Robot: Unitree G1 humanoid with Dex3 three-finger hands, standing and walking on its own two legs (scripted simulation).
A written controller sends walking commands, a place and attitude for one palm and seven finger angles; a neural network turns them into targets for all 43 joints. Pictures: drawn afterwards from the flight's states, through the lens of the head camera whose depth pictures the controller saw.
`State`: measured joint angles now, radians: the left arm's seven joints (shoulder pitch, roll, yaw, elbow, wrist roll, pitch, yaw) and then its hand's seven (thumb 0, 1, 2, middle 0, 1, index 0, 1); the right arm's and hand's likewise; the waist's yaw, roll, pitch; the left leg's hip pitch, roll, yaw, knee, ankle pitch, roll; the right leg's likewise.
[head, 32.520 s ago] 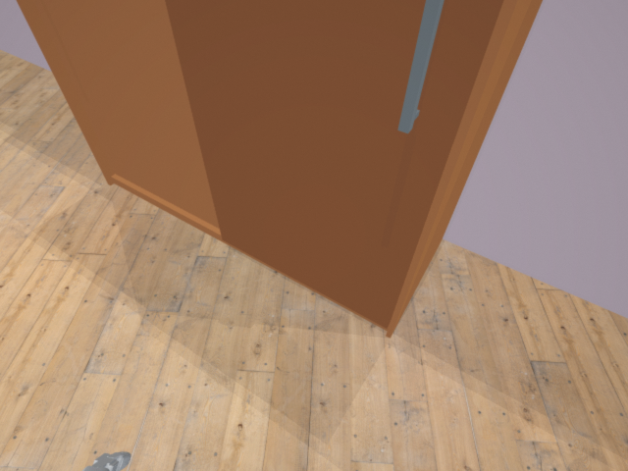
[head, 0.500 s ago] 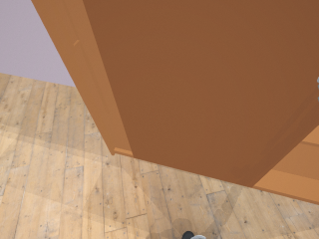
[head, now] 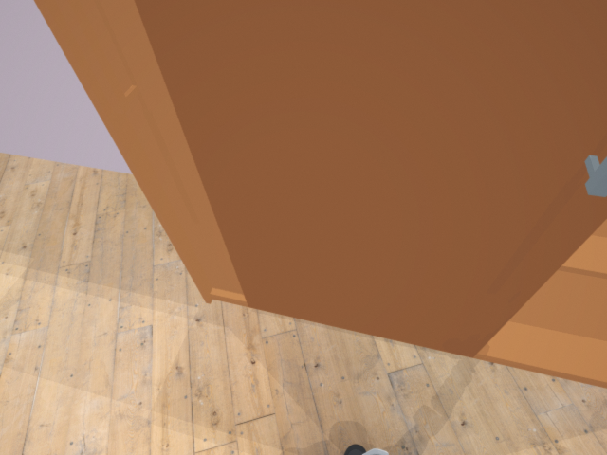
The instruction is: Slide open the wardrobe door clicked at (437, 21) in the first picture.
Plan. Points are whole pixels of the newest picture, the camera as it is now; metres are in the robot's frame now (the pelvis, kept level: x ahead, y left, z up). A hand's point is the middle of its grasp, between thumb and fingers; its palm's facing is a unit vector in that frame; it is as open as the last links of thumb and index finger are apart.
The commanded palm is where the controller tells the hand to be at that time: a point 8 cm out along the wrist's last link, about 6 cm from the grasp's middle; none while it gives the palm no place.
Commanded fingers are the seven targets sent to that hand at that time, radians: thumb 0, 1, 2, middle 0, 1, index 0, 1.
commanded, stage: slip the hand off the handle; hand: right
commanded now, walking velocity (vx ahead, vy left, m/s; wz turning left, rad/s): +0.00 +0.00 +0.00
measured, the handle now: out of the picture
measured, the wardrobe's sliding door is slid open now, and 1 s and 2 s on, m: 0.56 0.56 0.56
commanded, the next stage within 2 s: draw the hand back to the body in 0.90 s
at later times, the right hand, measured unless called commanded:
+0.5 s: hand out of the picture +0.42 -0.38 +0.23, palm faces +0.49 +0.85 -0.20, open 14.7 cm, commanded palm +0.36 -0.41 +0.23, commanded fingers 0.00 0.55 -0.20 0.25 1.15 0.25 1.15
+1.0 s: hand out of the picture +0.32 -0.38 +0.23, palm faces +0.52 +0.83 -0.20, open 14.7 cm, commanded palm +0.29 -0.40 +0.23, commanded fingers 0.00 0.55 -0.20 0.25 1.15 0.25 1.15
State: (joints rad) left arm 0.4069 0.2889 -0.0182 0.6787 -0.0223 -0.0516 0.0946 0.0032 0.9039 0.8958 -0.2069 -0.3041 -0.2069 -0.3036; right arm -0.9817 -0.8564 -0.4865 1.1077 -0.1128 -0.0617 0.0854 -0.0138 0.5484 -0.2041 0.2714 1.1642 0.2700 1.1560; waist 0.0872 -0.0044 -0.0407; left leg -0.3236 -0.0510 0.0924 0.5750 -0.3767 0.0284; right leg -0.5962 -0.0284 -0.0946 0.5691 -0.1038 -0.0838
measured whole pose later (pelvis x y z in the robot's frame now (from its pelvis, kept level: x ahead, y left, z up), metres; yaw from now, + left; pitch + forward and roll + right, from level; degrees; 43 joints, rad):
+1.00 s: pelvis -0.01 +0.01 +0.00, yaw -2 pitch +0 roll +3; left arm 0.26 0.28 -0.07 0.64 -0.06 -0.15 0.14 0.01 0.90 0.90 -0.21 -0.30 -0.21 -0.30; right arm -0.55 -0.67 -0.49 0.59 0.06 0.08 0.13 -0.01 0.55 -0.20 0.26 1.16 0.25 1.15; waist -0.04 -0.04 -0.04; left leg -0.20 -0.05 0.11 0.54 -0.36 0.04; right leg -0.47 0.01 -0.03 0.53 -0.08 -0.07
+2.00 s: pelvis +0.01 +0.00 +0.02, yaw +3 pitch -4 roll +1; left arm 0.22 0.24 -0.04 0.66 -0.02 -0.15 0.07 0.01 0.90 0.90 -0.21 -0.30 -0.21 -0.30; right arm 0.28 -0.39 -0.39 -0.23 0.09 -0.09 -0.11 0.00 -0.19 -0.56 0.23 0.72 0.23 0.71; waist -0.06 -0.05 0.01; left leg 0.01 -0.04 0.02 0.37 -0.30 0.02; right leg -0.24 0.02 -0.08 0.37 -0.06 -0.07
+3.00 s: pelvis +0.03 +0.03 +0.01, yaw +4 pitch -1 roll +0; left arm 0.18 0.25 0.00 0.53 -0.02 0.05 0.08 0.01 0.91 0.90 -0.20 -0.30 -0.20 -0.30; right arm 0.52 -0.41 -0.37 -0.46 0.07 -0.11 -0.10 0.01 -0.89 -0.90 0.21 0.31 0.21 0.30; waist -0.02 -0.03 -0.01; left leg -0.08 -0.06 0.02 0.46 -0.37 0.00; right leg -0.34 -0.01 -0.08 0.49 -0.14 -0.04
